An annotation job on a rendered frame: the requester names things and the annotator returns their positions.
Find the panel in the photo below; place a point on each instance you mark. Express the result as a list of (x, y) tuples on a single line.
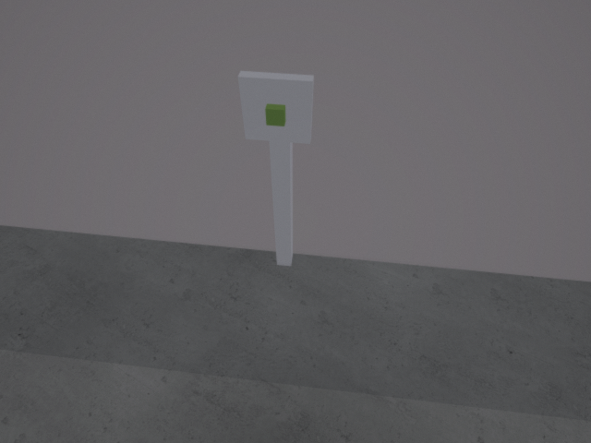
[(296, 93)]

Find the button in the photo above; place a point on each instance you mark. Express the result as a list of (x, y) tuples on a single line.
[(275, 115)]

